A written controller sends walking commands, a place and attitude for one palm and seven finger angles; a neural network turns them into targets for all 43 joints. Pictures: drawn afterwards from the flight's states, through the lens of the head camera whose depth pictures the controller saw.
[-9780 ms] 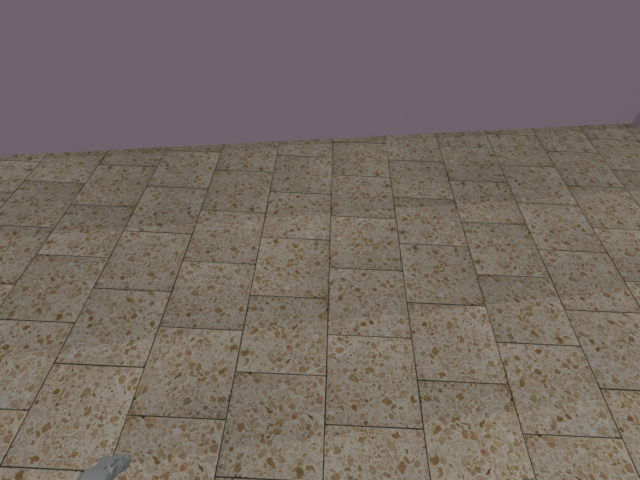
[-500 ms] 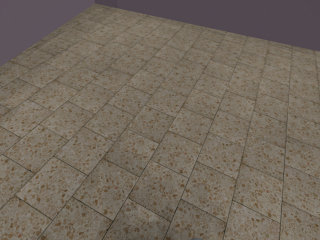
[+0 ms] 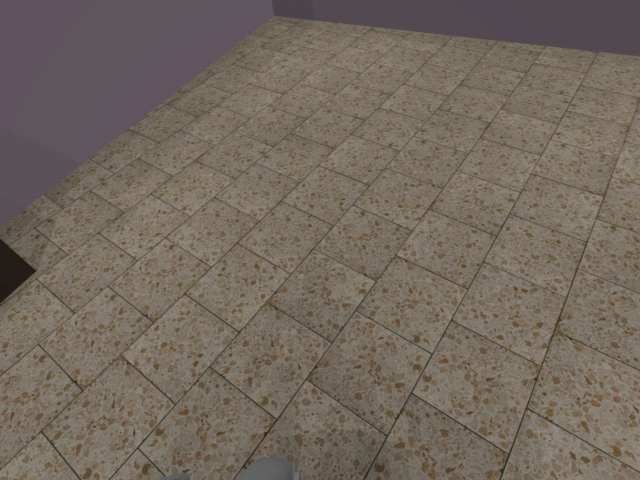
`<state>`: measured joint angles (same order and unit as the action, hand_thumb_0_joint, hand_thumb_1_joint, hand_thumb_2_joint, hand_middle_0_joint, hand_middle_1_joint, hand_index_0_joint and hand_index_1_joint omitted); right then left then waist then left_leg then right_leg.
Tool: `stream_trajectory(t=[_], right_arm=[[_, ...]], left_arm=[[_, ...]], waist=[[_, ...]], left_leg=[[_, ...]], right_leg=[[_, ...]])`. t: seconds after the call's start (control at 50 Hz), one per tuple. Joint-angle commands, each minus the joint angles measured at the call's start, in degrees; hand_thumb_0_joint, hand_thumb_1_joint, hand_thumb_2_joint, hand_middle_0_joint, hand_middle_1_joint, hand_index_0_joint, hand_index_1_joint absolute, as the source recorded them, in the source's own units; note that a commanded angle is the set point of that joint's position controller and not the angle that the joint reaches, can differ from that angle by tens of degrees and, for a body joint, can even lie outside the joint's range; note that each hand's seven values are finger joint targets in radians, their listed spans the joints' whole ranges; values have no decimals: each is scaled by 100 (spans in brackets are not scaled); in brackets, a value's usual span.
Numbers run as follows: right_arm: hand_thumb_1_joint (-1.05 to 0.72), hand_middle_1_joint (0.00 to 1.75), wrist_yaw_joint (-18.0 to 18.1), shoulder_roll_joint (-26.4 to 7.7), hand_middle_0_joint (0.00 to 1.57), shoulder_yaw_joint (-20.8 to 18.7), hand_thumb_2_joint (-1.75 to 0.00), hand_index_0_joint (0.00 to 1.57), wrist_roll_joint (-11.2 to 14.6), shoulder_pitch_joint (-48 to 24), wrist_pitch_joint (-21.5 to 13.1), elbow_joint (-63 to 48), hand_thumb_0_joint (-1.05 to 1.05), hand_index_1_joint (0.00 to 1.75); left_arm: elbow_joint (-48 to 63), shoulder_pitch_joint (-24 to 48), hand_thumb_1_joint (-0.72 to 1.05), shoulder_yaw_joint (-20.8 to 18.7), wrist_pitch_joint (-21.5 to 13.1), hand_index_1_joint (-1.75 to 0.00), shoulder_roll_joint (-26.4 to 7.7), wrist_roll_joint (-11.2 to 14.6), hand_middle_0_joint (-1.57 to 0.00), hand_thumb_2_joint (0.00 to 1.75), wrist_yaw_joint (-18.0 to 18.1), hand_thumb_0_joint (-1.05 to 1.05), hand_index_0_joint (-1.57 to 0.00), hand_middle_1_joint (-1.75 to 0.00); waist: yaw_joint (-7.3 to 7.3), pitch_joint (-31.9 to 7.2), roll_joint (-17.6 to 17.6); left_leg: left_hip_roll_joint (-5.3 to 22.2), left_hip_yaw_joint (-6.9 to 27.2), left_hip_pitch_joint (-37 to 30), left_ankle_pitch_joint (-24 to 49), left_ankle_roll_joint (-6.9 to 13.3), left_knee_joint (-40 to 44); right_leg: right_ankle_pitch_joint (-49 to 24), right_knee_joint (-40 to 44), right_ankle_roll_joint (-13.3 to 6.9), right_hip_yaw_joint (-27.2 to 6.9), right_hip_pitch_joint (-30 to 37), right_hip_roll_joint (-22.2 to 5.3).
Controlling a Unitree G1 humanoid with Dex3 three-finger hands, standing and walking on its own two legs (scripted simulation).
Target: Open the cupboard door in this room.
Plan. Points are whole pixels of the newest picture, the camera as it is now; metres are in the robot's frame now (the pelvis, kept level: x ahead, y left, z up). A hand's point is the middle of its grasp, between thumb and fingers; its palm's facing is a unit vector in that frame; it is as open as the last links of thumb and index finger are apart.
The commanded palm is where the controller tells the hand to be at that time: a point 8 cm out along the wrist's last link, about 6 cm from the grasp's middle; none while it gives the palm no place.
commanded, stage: turn or walk to find it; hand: left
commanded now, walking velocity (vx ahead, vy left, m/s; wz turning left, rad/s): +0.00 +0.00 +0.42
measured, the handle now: out of the picture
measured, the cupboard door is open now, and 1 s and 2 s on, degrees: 0 0 0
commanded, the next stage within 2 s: stand and wait in 0.64 s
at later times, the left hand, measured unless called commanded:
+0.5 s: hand out of the picture -0.05 +0.27 -0.18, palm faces +0.26 -0.94 -0.23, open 7.4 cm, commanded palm none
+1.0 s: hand out of the picture -0.03 +0.20 -0.15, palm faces +0.29 -0.92 -0.25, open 7.4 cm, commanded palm none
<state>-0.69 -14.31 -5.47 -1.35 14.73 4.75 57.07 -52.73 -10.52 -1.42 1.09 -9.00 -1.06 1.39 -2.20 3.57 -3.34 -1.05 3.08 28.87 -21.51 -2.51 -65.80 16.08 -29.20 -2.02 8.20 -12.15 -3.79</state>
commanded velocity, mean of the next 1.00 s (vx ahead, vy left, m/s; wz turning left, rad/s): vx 0.00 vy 0.00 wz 0.29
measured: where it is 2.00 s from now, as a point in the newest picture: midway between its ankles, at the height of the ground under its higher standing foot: outside the picture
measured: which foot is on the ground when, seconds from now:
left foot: up 0.00-0.32, down 0.34-0.90, up 0.92-1.00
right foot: down 0.00-0.34, up 0.36-0.86, down 0.88-1.00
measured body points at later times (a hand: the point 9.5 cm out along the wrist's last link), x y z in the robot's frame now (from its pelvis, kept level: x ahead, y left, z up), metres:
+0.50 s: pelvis -0.03 +0.06 +0.00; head -0.02 +0.10 +0.45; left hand -0.07 +0.32 -0.17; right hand +0.12 -0.16 -0.12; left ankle -0.05 +0.14 -0.74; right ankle -0.02 -0.09 -0.66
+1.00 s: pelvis -0.04 +0.00 +0.00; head -0.03 -0.02 +0.45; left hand -0.04 +0.25 -0.13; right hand +0.03 -0.22 -0.17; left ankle -0.07 +0.14 -0.71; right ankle -0.02 -0.08 -0.74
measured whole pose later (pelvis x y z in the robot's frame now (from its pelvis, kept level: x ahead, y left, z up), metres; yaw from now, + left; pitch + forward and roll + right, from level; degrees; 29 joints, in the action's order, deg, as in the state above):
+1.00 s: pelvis -0.04 +0.00 +0.00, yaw +18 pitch -1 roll +2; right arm 0.7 -11.0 -3.2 -0.9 16.1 3.2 60.3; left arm -57.4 -11.1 -0.4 0.7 -8.4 -1.1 1.4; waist -1.8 1.5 -2.3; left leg -1.8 2.4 19.1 -24.1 -0.7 -40.4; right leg 16.8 -29.4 -2.4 4.1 -11.6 -1.7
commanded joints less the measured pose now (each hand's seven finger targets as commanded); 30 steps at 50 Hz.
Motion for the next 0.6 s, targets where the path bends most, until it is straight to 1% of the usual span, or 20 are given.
stream_trajectory(t=[0.0,0.08,0.12,0.18,0.22,0.24,0.26,0.28,0.3,0.32,0.34,0.36,0.38,0.4,0.42,0.44,0.46,0.48,0.5,0.58], right_arm=[[-90,30,-19,-338,20,-47,-90,20,2,4,-119,-284,0,30],[-90,30,-3,-307,20,6,-90,20,11,-323,-115,-334,0,30],[-90,30,-2,-252,20,43,-90,20,26,-485,-136,-369,0,30],[-90,30,2,-182,20,117,-90,20,67,-675,-204,-431,0,30],[-90,30,14,-166,20,146,-90,20,99,-668,-252,-462,0,30],[-90,30,24,-170,20,150,-90,20,103,-524,-281,-442,0,30],[-90,30,30,-203,20,142,-90,20,99,-381,-298,-410,0,30],[-90,30,24,-286,20,134,-90,20,87,-194,-338,-358,0,30],[-90,30,14,-555,20,72,-90,20,75,48,-394,-322,0,30],[-90,30,49,-1150,20,-59,-90,20,26,198,-428,-352,0,30],[-90,30,86,-1379,20,-100,-90,20,29,379,-358,-291,0,30],[-90,30,128,-1202,20,-58,-90,20,14,213,-362,-263,0,30],[-90,30,174,-1064,20,-16,-90,20,7,-71,-378,-334,0,30],[-90,30,193,-914,20,33,-90,20,15,-311,-383,-408,0,30],[-90,30,195,-862,20,77,-90,20,16,-473,-400,-480,0,30],[-90,30,193,-823,20,94,-90,20,27,-506,-421,-496,0,30],[-90,30,192,-815,20,90,-90,20,42,-477,-444,-497,0,30],[-90,30,189,-815,20,81,-90,20,50,-403,-453,-506,0,30],[-90,30,184,-807,20,77,-90,20,59,-370,-457,-506,0,30],[-90,30,173,-785,20,31,-90,20,44,-117,-455,-471,0,30]], left_arm=[[316,-152,90,-262,-207,-30,-1006,24,-20,90,67,0,-20,-30],[174,-480,90,-297,-195,-30,-1147,-17,-20,90,72,0,-20,-30],[110,-583,90,-332,-182,-30,-1208,-47,-20,90,69,0,-20,-30],[28,-673,90,-374,-153,-30,-1358,-75,-20,90,64,0,-20,-30],[-16,-683,90,-402,-127,-30,-1455,-80,-20,90,49,0,-20,-30],[-33,-606,90,-415,-116,-30,-1479,-78,-20,90,48,0,-20,-30],[-49,-534,90,-420,-101,-30,-1491,-57,-20,90,38,0,-20,-30],[-49,-453,90,-418,-75,-30,-1447,-18,-20,90,29,0,-20,-30],[6,-422,90,-391,-30,-30,-1274,31,-20,90,18,0,-20,-30],[209,-442,90,-303,12,-30,-864,66,-20,90,-15,0,-20,-30],[320,-87,90,-228,85,-30,-860,15,-20,90,12,0,-20,-30],[262,59,90,-258,137,-30,-925,-8,-20,90,21,0,-20,-30],[201,108,90,-290,154,-30,-918,-8,-20,90,4,0,-20,-30],[141,100,90,-308,135,-30,-991,-8,-20,90,-37,0,-20,-30],[66,-32,90,-314,120,-30,-977,-1,-20,90,-65,0,-20,-30],[2,-116,90,-315,111,-30,-971,-2,-20,90,-77,0,-20,-30],[-37,-216,90,-304,103,-30,-963,-3,-20,90,-81,0,-20,-30],[-36,-189,90,-302,102,-30,-961,3,-20,90,-74,0,-20,-30],[-34,-186,90,-301,100,-30,-963,3,-20,90,-74,0,-20,-30],[117,37,90,-286,98,-30,-929,7,-20,90,-37,0,-20,-30]], waist=[[204,-188,1264],[351,-215,1194],[419,-224,1269],[513,-391,1385],[530,-519,1458],[430,-620,1481],[337,-648,1421],[186,-708,1181],[33,-816,346],[-43,-708,-1457],[-196,-650,-1270],[-138,-504,-984],[-41,-316,-1166],[48,-220,-944],[149,-194,-770],[185,-206,-643],[215,-359,-504],[180,-371,-403],[196,-390,-346],[82,-458,-357]], left_leg=[[241,-32,453,294,-178,-373],[360,-162,335,-50,-230,220],[381,-294,167,-296,-221,750],[361,-540,-256,-517,-160,1697],[295,-706,-608,-544,-88,2268],[283,-753,-818,-354,-56,2687],[239,-851,-1220,82,-35,3132],[261,-811,-1752,780,26,3873],[659,-273,-2515,1498,147,4470],[2108,1610,-3056,3220,739,4710],[2535,1719,-2552,3643,1250,4772],[2281,1443,-2250,3147,1239,4850],[1995,1320,-2114,2915,1155,4876],[1809,1156,-2031,2819,1096,4820],[1637,916,-2011,2882,1053,4808],[1497,790,-2031,2962,1015,4798],[1421,712,-2232,3120,1008,4771],[1410,705,-2227,3132,1020,4783],[1389,714,-2227,3053,1022,4819],[1434,1050,-2447,3056,1148,4788]], right_leg=[[-1406,1229,-302,-804,481,-1319],[-1714,1133,-489,-811,697,-1566],[-1979,1050,-544,-745,775,-1637],[-2523,777,-639,-638,874,-1732],[-2765,561,-642,-579,894,-1777],[-2793,384,-573,-503,878,-1778],[-2567,227,-417,-360,643,-1723],[-2215,-129,-171,-126,339,-1576],[-1327,-934,136,133,-347,-1269],[1429,-2098,604,323,-1909,-464],[2161,-2846,596,-193,-1838,-327],[1852,-3146,549,-508,-1784,-399],[1504,-3330,567,-605,-1950,-404],[1148,-3478,583,-659,-1992,-388],[890,-3558,607,-673,-1950,-348],[726,-3588,635,-651,-1881,-305],[595,-3588,667,-655,-1919,-266],[540,-3554,690,-661,-1869,-258],[480,-3510,710,-667,-1854,-252],[573,-3126,773,-739,-1904,-205]])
